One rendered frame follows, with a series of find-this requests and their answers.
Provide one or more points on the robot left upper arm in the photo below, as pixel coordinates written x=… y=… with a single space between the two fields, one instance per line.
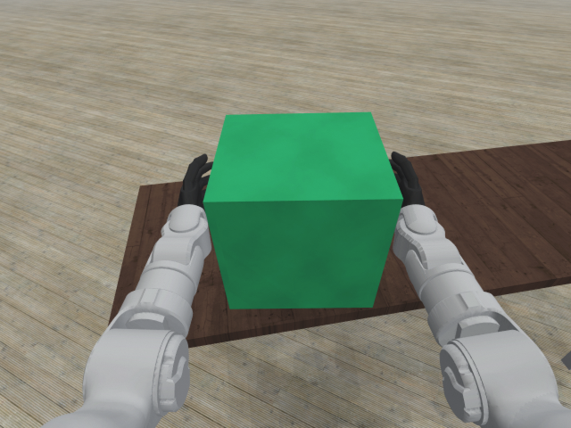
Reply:
x=134 y=378

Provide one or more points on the robot left forearm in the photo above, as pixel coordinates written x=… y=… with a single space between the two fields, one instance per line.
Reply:
x=169 y=281

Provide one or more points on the robot right forearm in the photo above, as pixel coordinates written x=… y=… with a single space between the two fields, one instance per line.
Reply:
x=456 y=305

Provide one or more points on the carton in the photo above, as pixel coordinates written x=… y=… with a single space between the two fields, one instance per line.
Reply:
x=302 y=208

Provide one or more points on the robot right hand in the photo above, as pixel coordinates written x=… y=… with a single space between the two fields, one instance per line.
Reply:
x=407 y=180

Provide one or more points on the robot left hand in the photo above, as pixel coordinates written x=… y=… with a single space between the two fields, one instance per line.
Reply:
x=191 y=191

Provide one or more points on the robot right upper arm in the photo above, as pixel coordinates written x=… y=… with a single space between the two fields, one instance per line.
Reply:
x=500 y=380

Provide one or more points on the table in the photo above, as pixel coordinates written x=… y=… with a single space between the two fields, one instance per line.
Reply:
x=506 y=209

